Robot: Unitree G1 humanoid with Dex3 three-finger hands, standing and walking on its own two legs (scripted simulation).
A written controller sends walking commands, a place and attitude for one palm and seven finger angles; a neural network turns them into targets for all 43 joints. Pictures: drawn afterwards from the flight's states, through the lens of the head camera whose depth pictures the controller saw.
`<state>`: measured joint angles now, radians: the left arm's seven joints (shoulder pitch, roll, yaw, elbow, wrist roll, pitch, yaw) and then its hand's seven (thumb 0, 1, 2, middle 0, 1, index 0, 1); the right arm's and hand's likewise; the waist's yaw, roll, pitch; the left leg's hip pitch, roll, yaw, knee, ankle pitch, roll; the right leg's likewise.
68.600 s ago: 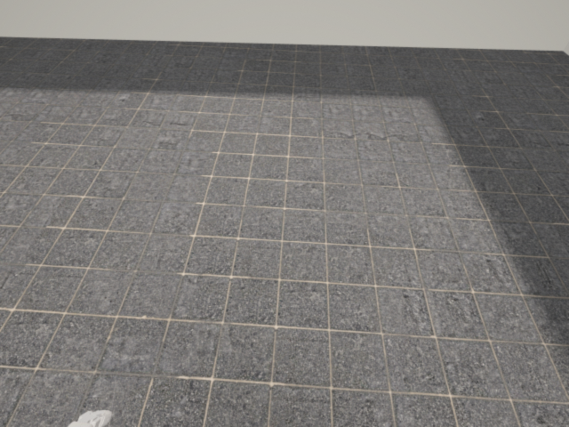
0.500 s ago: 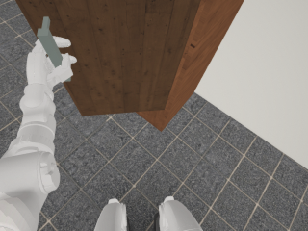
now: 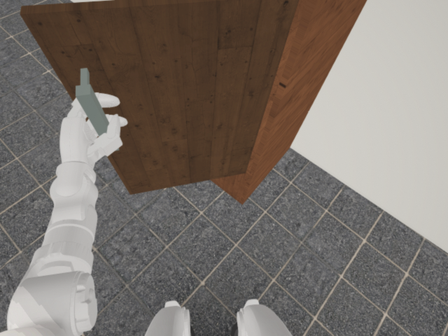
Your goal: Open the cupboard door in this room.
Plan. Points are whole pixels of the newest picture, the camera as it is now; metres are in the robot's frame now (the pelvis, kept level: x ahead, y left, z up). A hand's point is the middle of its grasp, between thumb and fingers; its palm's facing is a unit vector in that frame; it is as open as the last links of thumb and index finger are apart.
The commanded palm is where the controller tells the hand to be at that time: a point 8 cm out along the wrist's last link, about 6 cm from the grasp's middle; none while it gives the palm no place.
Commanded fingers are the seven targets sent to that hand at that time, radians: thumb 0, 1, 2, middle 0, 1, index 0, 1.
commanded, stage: pull the door open along its arc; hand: left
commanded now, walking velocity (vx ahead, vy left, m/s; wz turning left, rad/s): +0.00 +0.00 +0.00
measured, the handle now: (100, 113) +0.50 +0.21 +0.05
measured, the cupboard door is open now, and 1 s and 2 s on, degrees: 53 90 91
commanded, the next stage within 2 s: open thumb and fingers to let go in 0.68 s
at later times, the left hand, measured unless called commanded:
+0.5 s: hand (168, 211) +0.31 +0.08 +0.05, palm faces +0.42 -0.91 +0.01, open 5.8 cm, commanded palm +0.24 +0.12 +0.05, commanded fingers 0.00 0.90 0.90 -0.40 -1.35 -0.40 -1.35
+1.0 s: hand (198, 230) +0.28 +0.03 +0.05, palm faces +0.44 -0.90 -0.03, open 6.7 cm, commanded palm +0.23 +0.08 +0.05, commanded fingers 0.00 0.06 0.54 -0.34 -1.26 -0.34 -1.26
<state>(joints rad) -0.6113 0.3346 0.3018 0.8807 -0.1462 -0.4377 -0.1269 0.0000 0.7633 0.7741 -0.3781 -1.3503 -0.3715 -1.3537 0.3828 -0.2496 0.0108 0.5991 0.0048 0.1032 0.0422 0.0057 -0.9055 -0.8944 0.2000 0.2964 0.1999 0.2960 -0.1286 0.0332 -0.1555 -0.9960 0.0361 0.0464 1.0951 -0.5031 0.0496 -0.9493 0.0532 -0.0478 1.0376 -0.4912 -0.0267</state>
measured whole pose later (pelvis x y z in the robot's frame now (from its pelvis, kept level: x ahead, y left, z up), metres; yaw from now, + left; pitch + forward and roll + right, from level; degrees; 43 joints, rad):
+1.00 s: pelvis +0.00 -0.07 +0.00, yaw +6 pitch +15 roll +2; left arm 0.11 -0.10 -0.19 0.20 0.09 -0.33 0.55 0.01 0.55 0.73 -0.37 -1.32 -0.39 -1.33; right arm 0.19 -0.20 -0.01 0.60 -0.07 -0.05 0.01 0.01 -0.91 -0.90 0.20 0.30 0.20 0.30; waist -0.01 0.03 -0.17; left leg -0.84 0.00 -0.03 1.04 -0.46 -0.04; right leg -0.81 0.02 -0.13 1.07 -0.54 -0.12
